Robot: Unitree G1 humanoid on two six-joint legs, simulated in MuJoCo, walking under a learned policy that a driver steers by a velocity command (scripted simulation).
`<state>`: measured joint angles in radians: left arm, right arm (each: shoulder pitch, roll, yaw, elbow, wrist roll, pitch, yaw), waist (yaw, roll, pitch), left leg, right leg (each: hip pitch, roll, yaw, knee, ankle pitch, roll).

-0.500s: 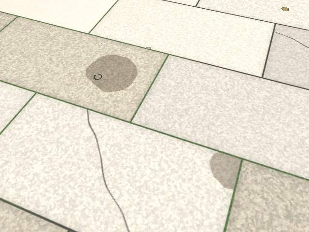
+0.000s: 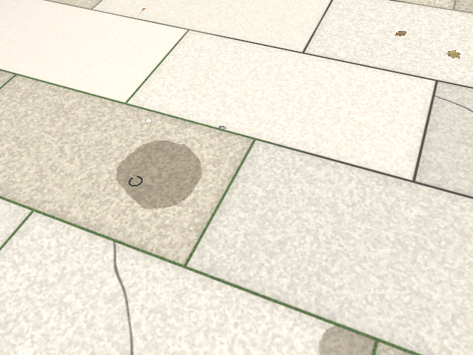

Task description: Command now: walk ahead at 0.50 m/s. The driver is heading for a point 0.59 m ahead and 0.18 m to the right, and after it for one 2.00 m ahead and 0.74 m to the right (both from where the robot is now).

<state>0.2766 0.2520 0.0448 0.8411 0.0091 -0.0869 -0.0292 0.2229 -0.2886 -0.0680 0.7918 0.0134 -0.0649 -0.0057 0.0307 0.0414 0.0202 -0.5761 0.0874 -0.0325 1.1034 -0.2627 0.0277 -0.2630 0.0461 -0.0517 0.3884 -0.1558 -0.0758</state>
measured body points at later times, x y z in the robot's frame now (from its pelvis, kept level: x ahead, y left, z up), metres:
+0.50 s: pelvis +0.28 +0.05 -0.01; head +0.31 +0.06 +0.44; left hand +0.36 +0.33 -0.14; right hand +0.39 -0.23 -0.11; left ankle +0.34 +0.15 -0.74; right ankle +0.18 -0.08 -0.65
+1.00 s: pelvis +0.52 -0.07 -0.01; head +0.55 -0.10 +0.43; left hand +0.75 +0.13 -0.11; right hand +0.51 -0.38 -0.13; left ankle +0.50 +0.12 -0.64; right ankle +0.54 -0.15 -0.74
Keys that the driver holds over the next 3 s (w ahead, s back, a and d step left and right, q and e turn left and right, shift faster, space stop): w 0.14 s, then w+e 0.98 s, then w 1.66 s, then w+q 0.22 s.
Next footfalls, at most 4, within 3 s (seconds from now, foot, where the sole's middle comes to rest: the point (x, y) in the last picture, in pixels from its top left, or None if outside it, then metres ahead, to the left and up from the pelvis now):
0.36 left None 0.38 0.15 -0.78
0.86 right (327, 321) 0.58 -0.17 -0.78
1.38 left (307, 217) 0.94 -0.14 -0.78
1.90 right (411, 192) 1.04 -0.51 -0.78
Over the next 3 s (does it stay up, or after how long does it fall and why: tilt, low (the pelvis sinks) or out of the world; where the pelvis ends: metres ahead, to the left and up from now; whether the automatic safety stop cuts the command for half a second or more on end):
stays up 1.46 -0.67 -0.02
